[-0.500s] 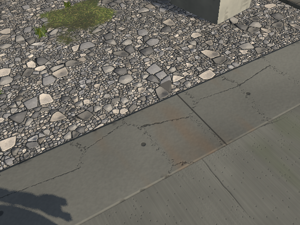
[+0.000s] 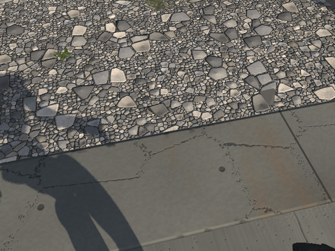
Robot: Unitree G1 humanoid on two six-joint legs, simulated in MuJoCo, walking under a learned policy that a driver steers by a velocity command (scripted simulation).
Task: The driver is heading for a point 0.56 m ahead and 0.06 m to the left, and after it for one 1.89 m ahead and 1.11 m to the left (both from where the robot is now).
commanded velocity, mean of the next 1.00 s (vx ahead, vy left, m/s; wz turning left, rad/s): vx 0.50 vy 0.00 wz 0.43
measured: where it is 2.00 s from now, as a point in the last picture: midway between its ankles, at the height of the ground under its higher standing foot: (99, 129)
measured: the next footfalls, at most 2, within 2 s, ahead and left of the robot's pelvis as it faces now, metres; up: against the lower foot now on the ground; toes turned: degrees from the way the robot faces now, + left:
right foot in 0.44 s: +0.46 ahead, -0.08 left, +0.00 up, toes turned +14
left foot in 0.98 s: +0.66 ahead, +0.25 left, +0.00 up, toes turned +28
